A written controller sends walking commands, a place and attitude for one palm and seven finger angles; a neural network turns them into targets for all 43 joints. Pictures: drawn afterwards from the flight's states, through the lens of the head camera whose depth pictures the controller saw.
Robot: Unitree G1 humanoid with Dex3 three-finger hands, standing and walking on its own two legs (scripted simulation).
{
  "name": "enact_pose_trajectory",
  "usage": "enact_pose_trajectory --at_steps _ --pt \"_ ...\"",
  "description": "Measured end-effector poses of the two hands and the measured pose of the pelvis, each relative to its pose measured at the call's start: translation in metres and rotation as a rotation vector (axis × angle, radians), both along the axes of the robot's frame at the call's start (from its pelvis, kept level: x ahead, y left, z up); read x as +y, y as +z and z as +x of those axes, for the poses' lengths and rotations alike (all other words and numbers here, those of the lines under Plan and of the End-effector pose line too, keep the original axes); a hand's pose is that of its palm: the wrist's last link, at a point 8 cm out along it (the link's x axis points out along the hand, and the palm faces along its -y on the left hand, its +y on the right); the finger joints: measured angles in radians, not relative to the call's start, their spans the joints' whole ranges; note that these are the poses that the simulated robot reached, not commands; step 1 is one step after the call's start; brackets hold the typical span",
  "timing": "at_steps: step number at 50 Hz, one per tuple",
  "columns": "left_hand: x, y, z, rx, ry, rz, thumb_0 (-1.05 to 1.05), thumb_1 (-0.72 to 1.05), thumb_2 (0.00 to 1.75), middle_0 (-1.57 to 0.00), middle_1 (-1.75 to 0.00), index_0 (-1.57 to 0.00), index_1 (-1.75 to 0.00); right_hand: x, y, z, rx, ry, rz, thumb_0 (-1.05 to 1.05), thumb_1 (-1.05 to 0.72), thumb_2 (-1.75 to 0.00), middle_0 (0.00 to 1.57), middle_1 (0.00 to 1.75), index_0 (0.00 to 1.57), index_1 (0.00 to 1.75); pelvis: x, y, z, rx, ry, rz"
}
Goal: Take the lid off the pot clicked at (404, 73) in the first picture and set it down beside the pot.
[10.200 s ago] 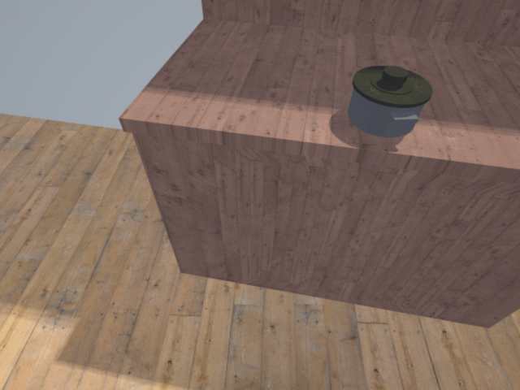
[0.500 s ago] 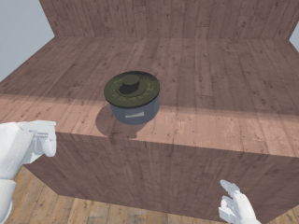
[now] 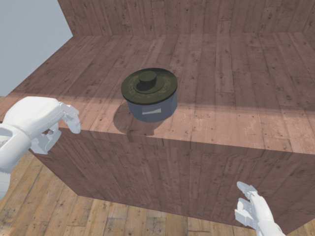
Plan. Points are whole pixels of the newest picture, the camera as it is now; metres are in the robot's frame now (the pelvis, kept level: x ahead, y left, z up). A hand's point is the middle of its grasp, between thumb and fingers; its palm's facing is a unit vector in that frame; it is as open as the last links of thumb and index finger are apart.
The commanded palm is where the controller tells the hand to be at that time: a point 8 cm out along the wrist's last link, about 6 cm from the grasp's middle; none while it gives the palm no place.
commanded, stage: reach forward and open the fingers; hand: left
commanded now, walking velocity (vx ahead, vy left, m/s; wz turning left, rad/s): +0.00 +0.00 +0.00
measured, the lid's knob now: (147, 78) +0.50 +0.09 +0.15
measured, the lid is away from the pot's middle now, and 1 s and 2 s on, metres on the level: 0.00 0.00 0.00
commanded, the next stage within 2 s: move the open hand above the knob in 0.44 s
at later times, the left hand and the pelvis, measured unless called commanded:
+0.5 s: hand (55, 107) +0.30 +0.25 +0.22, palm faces -0.04 +0.05 -1.00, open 9.9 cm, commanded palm +0.27 +0.25 +0.29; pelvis -0.01 +0.01 +0.00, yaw -1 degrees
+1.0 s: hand (80, 92) +0.35 +0.21 +0.22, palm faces -0.07 +0.02 -1.00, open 10.0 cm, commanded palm +0.32 +0.21 +0.29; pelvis +0.00 +0.00 +0.00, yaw -1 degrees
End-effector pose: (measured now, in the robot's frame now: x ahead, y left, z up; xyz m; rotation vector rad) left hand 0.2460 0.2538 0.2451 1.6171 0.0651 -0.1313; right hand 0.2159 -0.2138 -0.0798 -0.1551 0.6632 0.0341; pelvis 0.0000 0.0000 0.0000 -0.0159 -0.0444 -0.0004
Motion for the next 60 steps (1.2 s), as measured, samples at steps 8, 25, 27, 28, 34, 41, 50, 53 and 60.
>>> enact_pose_trajectory --at_steps 8,25,27,28,34,41,50,53,60 --pt "0.002 0.007 0.014 -0.037 -0.011 -0.007 0.00 -0.14 1.54 -0.97 -0.34 -0.97 -0.35 0.000 -0.001 -0.020 0.012 -0.020 -0.002 0.02 -0.91 -0.90 0.20 0.30 0.20 0.30 0.006 -0.001 -0.009 -0.008 -0.012 0.003" --pt "-0.002 0.027 0.040 -0.087 0.002 -0.004 0.00 -0.35 1.62 -0.88 -0.09 -0.88 -0.10 0.010 -0.004 -0.026 0.013 -0.023 0.022 0.02 -0.91 -0.90 0.20 0.30 0.20 0.30 0.012 -0.003 -0.013 -0.009 -0.017 0.011" --pt "-0.004 0.029 0.042 -0.089 0.003 -0.004 0.00 -0.35 1.62 -0.88 -0.08 -0.88 -0.09 0.010 -0.004 -0.025 0.010 -0.020 0.024 0.02 -0.91 -0.90 0.20 0.30 0.20 0.30 0.012 -0.003 -0.012 -0.008 -0.017 0.011" --pt "-0.005 0.029 0.044 -0.087 0.003 -0.003 0.00 -0.36 1.62 -0.88 -0.08 -0.88 -0.09 0.010 -0.004 -0.024 0.011 -0.019 0.023 0.02 -0.91 -0.90 0.20 0.30 0.20 0.30 0.011 -0.003 -0.012 -0.007 -0.016 0.011" --pt "-0.010 0.032 0.055 -0.079 0.013 -0.006 0.00 -0.36 1.63 -0.88 -0.08 -0.88 -0.09 0.006 -0.004 -0.020 0.018 -0.018 0.019 0.02 -0.91 -0.90 0.20 0.30 0.20 0.30 0.009 -0.003 -0.008 -0.001 -0.012 0.010" --pt "-0.024 0.029 0.070 -0.061 -0.006 -0.018 0.00 -0.36 1.63 -0.88 -0.08 -0.88 -0.09 -0.001 -0.004 -0.014 0.024 -0.022 0.013 0.02 -0.91 -0.90 0.20 0.30 0.20 0.30 0.006 -0.002 -0.003 0.003 -0.010 0.012" --pt "-0.039 0.031 0.090 -0.053 -0.010 -0.033 0.00 -0.36 1.63 -0.88 -0.08 -0.88 -0.09 -0.007 -0.005 -0.010 0.038 -0.032 0.022 0.02 -0.91 -0.90 0.20 0.30 0.20 0.30 0.003 -0.002 0.003 0.012 -0.011 0.016" --pt "-0.046 0.030 0.096 -0.049 -0.018 -0.039 0.00 -0.36 1.63 -0.88 -0.08 -0.88 -0.09 -0.008 -0.006 -0.009 0.046 -0.033 0.026 0.02 -0.91 -0.90 0.20 0.30 0.20 0.30 0.002 -0.002 0.005 0.014 -0.012 0.016" --pt "-0.055 0.028 0.113 -0.027 -0.013 -0.044 0.00 -0.36 1.63 -0.88 -0.08 -0.88 -0.09 -0.009 -0.010 -0.010 0.071 -0.042 0.031 0.02 -0.91 -0.90 0.20 0.30 0.20 0.30 0.000 -0.002 0.008 0.020 -0.012 0.019"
